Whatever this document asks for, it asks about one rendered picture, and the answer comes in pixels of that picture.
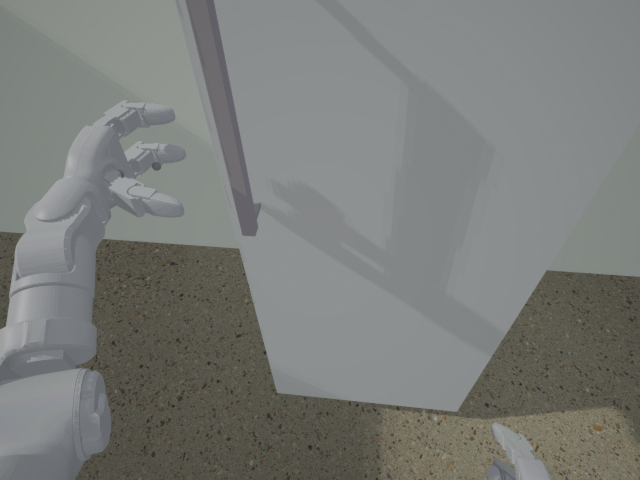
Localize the fridge door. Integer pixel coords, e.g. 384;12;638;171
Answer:
175;0;640;412

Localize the robot left forearm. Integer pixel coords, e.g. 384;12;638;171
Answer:
0;178;111;382

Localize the robot left hand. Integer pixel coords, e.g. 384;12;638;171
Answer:
63;100;186;218

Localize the left robot upper arm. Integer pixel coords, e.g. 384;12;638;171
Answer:
0;368;111;480

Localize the handle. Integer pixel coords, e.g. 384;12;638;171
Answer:
185;0;261;236

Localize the robot right hand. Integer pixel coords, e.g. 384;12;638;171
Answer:
487;423;552;480

